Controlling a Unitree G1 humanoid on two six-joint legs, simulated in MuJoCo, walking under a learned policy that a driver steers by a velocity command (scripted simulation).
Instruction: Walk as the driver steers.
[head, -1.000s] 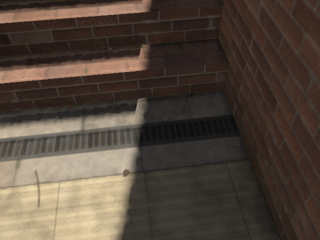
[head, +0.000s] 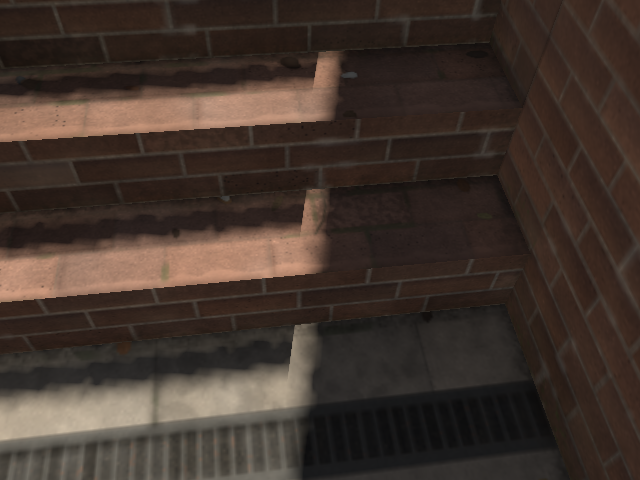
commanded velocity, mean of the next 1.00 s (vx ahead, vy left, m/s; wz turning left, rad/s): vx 0.39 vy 0.00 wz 0.00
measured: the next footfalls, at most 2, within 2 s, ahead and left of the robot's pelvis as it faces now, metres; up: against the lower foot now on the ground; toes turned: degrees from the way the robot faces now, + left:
right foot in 0.10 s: +0.28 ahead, -0.03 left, +0.00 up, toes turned -1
left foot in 0.60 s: +0.24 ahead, +0.17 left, +0.00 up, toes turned +3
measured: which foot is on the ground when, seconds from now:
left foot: down 0.00-0.10, up 0.12-0.58, down 0.60-1.00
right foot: up 0.00-0.08, down 0.10-0.58, up 0.60-0.96, down 0.98-1.00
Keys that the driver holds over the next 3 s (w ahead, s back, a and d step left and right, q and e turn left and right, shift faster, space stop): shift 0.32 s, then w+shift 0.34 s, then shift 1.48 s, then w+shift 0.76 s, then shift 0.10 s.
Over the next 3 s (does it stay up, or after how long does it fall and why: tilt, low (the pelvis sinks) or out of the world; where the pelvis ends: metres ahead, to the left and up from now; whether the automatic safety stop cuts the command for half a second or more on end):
stays up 0.77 0.14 0.08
